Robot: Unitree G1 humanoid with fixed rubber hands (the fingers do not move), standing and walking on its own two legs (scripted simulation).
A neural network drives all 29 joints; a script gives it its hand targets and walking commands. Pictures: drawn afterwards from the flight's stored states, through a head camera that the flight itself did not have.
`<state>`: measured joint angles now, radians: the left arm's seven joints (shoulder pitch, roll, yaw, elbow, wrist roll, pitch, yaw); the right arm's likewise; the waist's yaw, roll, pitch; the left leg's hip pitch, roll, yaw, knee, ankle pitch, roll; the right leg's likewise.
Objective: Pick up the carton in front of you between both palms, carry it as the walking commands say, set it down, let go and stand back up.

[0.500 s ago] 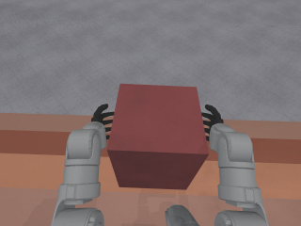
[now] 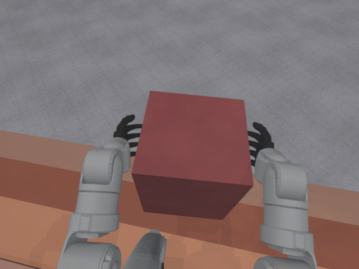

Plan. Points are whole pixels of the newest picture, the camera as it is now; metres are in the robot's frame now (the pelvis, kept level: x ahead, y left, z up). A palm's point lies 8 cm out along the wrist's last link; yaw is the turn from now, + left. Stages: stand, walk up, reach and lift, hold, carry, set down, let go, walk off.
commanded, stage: carry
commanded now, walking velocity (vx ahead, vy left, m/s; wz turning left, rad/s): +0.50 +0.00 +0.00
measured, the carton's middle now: (189, 161) +0.36 +0.02 +0.00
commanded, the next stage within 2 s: none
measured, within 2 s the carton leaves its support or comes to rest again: neither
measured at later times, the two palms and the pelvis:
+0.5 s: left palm (170, 81) +0.73 +0.12 -0.07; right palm (252, 89) +0.71 -0.18 -0.07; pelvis +0.38 +0.00 -0.16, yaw +0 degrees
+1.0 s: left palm (181, 55) +1.12 +0.13 -0.22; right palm (237, 62) +1.11 -0.17 -0.24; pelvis +0.78 -0.02 -0.34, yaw +2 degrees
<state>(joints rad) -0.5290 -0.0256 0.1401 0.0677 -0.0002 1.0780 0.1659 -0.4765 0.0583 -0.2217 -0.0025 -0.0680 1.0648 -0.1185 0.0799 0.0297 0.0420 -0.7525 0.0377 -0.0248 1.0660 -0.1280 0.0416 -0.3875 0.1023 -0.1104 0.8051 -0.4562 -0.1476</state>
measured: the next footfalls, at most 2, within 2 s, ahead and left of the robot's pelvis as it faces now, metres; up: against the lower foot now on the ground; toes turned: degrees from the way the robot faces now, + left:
left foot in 0.20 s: +0.30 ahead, +0.05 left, -0.13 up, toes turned +0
right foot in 0.56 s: +0.59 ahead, -0.06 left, -0.25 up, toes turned -2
